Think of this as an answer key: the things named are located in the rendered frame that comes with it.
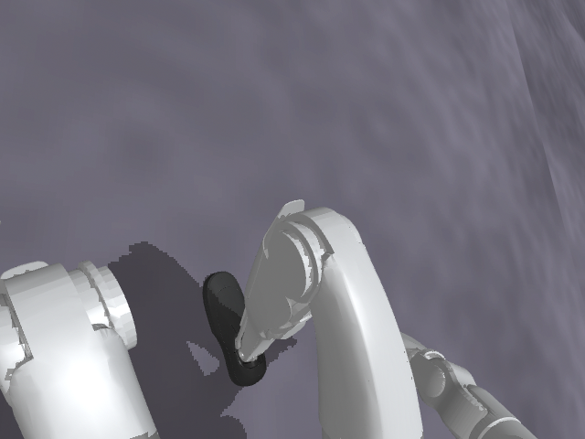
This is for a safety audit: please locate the right robot hand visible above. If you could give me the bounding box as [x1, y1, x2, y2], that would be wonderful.
[399, 331, 426, 361]

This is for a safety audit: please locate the right robot arm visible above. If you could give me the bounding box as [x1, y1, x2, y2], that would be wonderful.
[409, 348, 537, 439]

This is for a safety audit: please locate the right robot foot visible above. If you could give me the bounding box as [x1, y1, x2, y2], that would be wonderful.
[203, 272, 266, 387]

